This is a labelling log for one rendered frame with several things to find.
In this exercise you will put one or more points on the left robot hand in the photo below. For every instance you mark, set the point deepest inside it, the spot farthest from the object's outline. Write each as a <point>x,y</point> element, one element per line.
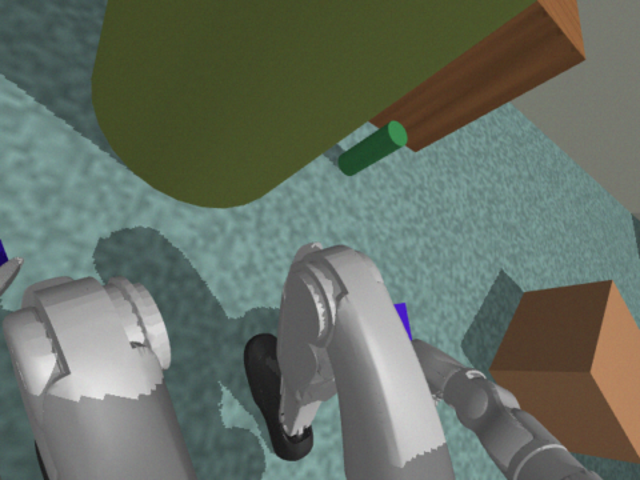
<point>8,272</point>

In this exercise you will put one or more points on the right robot arm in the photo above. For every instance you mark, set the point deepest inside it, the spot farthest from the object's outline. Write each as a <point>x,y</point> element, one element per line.
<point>520,446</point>

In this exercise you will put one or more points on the right robot hand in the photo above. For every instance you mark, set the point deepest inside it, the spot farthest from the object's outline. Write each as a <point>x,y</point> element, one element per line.
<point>437,367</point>

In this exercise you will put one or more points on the right robot foot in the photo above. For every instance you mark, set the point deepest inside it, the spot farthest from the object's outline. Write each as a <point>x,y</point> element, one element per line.
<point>264,378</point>

